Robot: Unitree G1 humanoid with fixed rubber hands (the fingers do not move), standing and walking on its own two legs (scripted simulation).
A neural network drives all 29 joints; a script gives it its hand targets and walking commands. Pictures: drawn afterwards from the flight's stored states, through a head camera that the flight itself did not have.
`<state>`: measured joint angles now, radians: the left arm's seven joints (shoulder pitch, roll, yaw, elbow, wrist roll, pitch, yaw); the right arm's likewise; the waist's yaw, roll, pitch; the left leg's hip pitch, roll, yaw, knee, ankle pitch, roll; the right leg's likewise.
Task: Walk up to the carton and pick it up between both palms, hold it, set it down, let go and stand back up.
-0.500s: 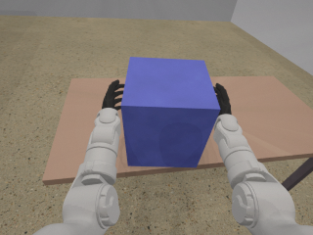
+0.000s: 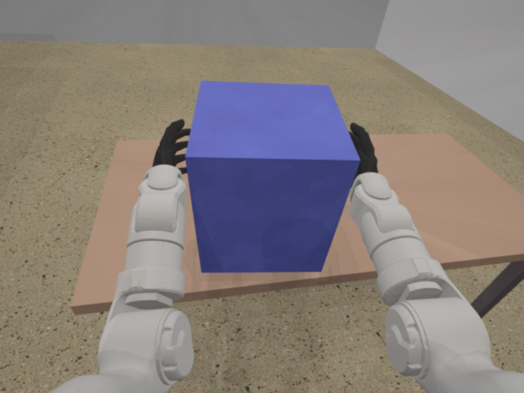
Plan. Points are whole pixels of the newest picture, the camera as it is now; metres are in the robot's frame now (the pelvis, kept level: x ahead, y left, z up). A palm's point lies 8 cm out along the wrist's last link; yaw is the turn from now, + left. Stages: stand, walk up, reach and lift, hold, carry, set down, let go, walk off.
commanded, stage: reach and lift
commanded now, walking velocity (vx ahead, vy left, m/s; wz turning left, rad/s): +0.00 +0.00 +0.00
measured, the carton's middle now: (263, 180) +0.41 +0.01 +0.15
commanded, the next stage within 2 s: hold in 1.24 s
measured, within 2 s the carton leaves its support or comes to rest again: neither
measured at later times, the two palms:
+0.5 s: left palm (165, 160) +0.38 +0.16 +0.21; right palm (367, 160) +0.38 -0.14 +0.22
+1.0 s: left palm (167, 150) +0.38 +0.15 +0.22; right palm (373, 146) +0.38 -0.15 +0.24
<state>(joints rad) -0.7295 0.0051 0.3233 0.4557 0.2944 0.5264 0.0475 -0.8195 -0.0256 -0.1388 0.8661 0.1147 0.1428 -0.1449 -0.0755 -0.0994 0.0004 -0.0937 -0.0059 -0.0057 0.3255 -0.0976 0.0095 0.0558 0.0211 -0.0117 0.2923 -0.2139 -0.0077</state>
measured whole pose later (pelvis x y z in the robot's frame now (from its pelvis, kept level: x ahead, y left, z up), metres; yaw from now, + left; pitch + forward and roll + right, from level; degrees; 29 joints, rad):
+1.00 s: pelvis +0.01 +0.00 +0.00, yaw +0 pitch -6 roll -1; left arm -0.72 0.02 0.32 0.28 0.23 0.76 0.05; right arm -0.89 -0.12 0.04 0.70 0.34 0.43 -0.24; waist -0.10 -0.04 -0.07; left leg -0.13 0.00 -0.01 0.37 -0.13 0.01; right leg 0.04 0.03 -0.01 0.30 -0.23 -0.01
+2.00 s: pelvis +0.01 -0.01 +0.00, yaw +0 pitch -5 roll -1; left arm -0.80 0.03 0.37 0.32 0.24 0.85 0.02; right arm -1.00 -0.14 0.04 0.74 0.38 0.56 -0.28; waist -0.10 -0.04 -0.13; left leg -0.14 0.01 -0.01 0.36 -0.13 -0.01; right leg 0.02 0.04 -0.01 0.31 -0.23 -0.02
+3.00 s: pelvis +0.01 -0.01 +0.00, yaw +0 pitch -5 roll -1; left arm -0.80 0.04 0.35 0.31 0.22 0.85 0.02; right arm -0.99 -0.14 0.05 0.71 0.40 0.57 -0.30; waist -0.09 -0.02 -0.13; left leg -0.15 0.01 -0.02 0.38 -0.14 -0.01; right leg 0.02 0.04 -0.02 0.31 -0.24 -0.02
